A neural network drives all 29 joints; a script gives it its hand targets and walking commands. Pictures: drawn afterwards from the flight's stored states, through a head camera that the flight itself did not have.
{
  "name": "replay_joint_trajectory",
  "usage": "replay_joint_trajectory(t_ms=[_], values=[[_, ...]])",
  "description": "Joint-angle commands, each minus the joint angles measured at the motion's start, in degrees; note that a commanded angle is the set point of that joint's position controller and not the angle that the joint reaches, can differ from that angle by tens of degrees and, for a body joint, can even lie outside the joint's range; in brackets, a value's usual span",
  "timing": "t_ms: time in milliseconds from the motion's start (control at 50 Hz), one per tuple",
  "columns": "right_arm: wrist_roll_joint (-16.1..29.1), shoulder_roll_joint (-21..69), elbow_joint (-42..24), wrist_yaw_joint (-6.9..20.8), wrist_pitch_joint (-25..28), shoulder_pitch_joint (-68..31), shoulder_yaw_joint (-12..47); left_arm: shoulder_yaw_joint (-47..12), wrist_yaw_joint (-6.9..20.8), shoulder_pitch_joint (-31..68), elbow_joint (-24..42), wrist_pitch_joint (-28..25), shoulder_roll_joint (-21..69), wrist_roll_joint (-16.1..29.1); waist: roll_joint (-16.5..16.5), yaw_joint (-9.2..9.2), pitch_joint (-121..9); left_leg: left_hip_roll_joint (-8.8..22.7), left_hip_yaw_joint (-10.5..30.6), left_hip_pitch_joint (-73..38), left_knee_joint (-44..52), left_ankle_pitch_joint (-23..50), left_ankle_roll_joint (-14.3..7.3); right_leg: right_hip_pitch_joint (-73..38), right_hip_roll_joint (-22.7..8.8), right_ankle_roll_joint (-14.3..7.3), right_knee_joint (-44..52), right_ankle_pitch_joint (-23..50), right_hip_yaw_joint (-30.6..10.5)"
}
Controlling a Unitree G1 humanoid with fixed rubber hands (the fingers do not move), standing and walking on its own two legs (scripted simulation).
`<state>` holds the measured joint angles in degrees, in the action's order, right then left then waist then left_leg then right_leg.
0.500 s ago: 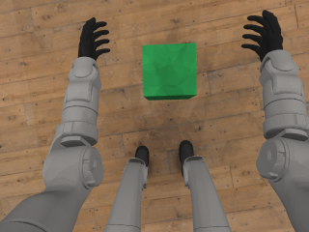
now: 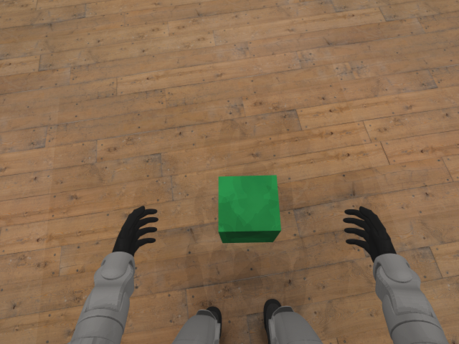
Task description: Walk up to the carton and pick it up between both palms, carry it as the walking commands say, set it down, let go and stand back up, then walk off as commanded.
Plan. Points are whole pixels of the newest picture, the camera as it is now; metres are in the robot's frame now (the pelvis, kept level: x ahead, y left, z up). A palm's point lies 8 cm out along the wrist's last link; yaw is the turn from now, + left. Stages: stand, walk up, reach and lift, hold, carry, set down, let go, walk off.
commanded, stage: let go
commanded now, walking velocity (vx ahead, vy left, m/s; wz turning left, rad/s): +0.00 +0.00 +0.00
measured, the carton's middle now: (247, 211) +0.48 -0.02 -0.63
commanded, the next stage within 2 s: stand in 0.70 s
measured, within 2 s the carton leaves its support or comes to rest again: neither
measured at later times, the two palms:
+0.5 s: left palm (98, 295) +0.19 +0.24 -0.04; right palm (395, 297) +0.19 -0.23 -0.04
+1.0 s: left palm (66, 311) +0.16 +0.30 -0.06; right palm (428, 306) +0.17 -0.28 -0.06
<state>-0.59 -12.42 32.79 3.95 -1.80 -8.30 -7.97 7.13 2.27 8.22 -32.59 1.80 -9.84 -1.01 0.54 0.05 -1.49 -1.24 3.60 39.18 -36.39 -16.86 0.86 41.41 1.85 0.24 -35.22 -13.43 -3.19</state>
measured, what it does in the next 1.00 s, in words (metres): stands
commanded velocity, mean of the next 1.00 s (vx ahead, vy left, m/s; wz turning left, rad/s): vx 0.00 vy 0.00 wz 0.00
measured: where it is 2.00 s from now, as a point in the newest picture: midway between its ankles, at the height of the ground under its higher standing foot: outside the picture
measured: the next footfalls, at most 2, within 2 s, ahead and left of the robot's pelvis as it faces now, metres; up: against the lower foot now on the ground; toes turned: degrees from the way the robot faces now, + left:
none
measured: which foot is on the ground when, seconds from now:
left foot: down 0.00-1.00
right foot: down 0.00-1.00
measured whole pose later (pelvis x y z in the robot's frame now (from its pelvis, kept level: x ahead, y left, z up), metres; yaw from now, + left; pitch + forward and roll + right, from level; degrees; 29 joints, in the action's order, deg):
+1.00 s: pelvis +0.04 +0.01 +0.02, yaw +1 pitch +0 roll +0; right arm -2.3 -19.8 39.2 -1.0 -1.7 11.0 -2.6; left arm 3.0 -0.8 -11.0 -41.2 1.8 -19.0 -2.4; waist 0.6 0.1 0.5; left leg -1.2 4.1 9.0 -28.1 -18.9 0.0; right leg 11.4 1.4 0.3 -27.8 -16.3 -2.8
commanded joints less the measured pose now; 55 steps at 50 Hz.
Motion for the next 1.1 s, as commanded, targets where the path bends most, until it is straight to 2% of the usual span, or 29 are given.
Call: replay_joint_trajectory(t_ms=[0,140,280,360,440,560,680,700,740,780,880,1080], values=[[0.1,-4.7,-7.1,-0.4,1.7,4.0,0.2,0.1,0.2,-4.6,7.0,-1.9,-5.2,0.4,-0.5,-0.06,-19.5,-0.8,-3.6,-14.5,6.1,12.4,1.3,-24.2,0.1,1.0,4.3,13.4,2.6],[-0.2,-5.6,-13.0,-0.5,1.8,16.1,2.6,-2.6,0.9,-16.6,12.8,-2.0,-6.6,1.1,-0.2,-0.37,-10.1,-0.6,-2.4,-25.2,13.0,15.0,0.7,-34.3,0.6,0.9,10.4,14.0,2.6],[0.2,-5.3,-13.7,0.4,-1.7,18.3,3.7,-3.7,1.8,-17.0,13.1,1.3,-7.5,1.3,-0.1,0.11,2.6,-0.1,-2.7,-26.8,16.4,5.9,1.1,-38.3,0.3,0.8,14.0,4.9,2.6],[-0.5,-5.5,-13.6,0.5,-4.0,18.5,3.4,-3.5,2.2,-16.9,12.9,3.5,-7.7,0.7,-0.2,0.07,6.3,-0.4,-3.1,-27.4,16.8,4.5,0.5,-39.4,0.4,0.7,14.1,3.3,3.0],[-0.6,-5.4,-13.5,0.4,-5.2,18.9,3.5,-3.4,2.2,-17.6,13.2,4.9,-7.6,0.2,0.1,0.05,6.9,-0.6,-3.1,-28.5,16.9,7.0,0.0,-40.8,0.5,0.8,13.6,6.1,2.9],[0.3,-5.5,-14.0,-0.1,-5.5,19.7,4.1,-3.5,1.7,-19.3,14.2,5.5,-7.8,0.2,0.4,-0.05,3.8,-1.1,-2.5,-31.0,15.8,14.8,-0.2,-42.7,1.3,1.1,12.0,13.9,2.6],[1.7,-6.8,-12.9,-1.8,-5.4,19.2,4.6,-2.6,-0.2,-17.8,14.0,7.3,-8.6,0.1,0.7,-0.16,0.6,-1.2,-1.2,-30.4,13.4,19.5,0.4,-42.0,1.5,1.0,10.3,16.9,1.8],[-1.7,-12.5,-5.8,-4.0,-3.3,17.3,3.1,-1.4,-2.6,-18.6,5.2,4.6,-15.1,-0.8,-1.3,1.76,2.2,2.4,-0.4,-25.6,11.6,15.4,1.5,-33.9,-2.9,1.8,10.0,12.0,1.5],[-1.9,-12.5,-4.6,-4.9,-1.6,18.4,3.1,-1.9,-3.2,-18.8,3.2,2.2,-14.3,-1.6,-0.3,0.32,1.2,3.1,0.9,-27.3,12.2,10.1,1.0,-31.5,-3.3,1.0,10.8,5.2,-0.4],[-1.9,-12.1,-2.7,-5.0,-0.5,17.7,3.5,-2.4,-3.2,-17.1,1.6,0.9,-13.6,-1.5,0.2,0.2,1.4,3.5,2.0,-26.8,12.9,7.0,0.5,-30.6,-3.3,0.5,11.0,2.8,-1.0],[-1.7,-13.2,0.6,-4.8,0.7,17.2,3.6,-2.4,-3.0,-16.6,-2.5,-0.7,-15.1,-1.4,-0.2,-0.06,-2.0,4.1,2.1,-29.0,11.5,14.5,0.0,-32.2,-4.4,0.1,10.2,10.9,-1.7],[-1.6,-16.0,5.9,-5.5,1.7,18.0,3.8,-3.0,-3.7,-16.8,-8.5,-1.7,-17.5,-1.2,0.0,-0.17,-1.6,4.9,3.1,-30.5,11.9,18.8,-0.5,-33.7,-5.3,-0.6,10.5,15.1,-2.7]])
